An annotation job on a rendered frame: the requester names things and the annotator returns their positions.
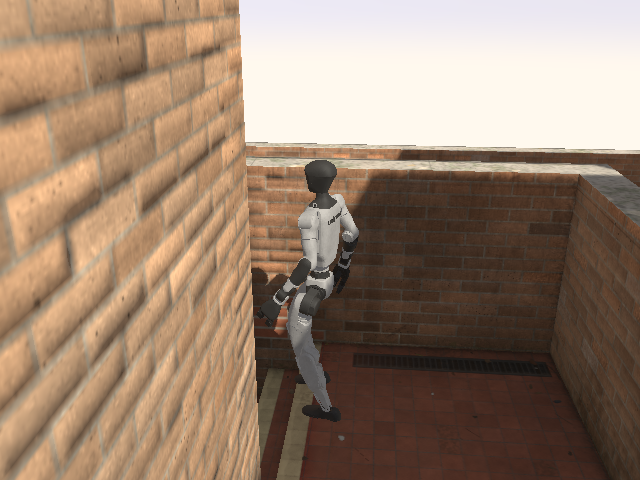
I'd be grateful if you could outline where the robot left hand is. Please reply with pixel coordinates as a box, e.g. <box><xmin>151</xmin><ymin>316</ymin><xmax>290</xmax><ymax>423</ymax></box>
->
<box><xmin>256</xmin><ymin>298</ymin><xmax>282</xmax><ymax>327</ymax></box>

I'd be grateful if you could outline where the left robot upper arm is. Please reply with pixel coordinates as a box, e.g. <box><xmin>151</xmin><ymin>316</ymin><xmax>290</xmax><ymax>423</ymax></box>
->
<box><xmin>298</xmin><ymin>209</ymin><xmax>319</xmax><ymax>272</ymax></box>

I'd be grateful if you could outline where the robot right forearm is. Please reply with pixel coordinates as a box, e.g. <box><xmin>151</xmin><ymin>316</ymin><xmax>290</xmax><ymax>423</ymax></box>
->
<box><xmin>338</xmin><ymin>236</ymin><xmax>359</xmax><ymax>269</ymax></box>

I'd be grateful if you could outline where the robot left shin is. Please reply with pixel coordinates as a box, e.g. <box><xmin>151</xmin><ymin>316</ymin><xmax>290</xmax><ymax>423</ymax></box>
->
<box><xmin>295</xmin><ymin>353</ymin><xmax>332</xmax><ymax>412</ymax></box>

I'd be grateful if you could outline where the robot torso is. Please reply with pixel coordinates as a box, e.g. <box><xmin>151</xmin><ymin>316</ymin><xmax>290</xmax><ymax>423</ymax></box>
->
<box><xmin>303</xmin><ymin>194</ymin><xmax>341</xmax><ymax>301</ymax></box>

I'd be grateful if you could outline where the robot right hand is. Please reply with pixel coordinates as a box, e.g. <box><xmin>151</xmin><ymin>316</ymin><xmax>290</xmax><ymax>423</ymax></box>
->
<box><xmin>332</xmin><ymin>264</ymin><xmax>350</xmax><ymax>294</ymax></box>

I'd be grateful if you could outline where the robot left forearm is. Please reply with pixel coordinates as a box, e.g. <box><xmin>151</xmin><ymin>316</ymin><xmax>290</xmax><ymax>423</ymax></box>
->
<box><xmin>273</xmin><ymin>258</ymin><xmax>311</xmax><ymax>305</ymax></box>

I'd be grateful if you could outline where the right robot upper arm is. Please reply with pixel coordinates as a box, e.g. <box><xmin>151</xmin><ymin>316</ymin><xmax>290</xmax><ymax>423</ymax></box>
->
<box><xmin>330</xmin><ymin>194</ymin><xmax>359</xmax><ymax>243</ymax></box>

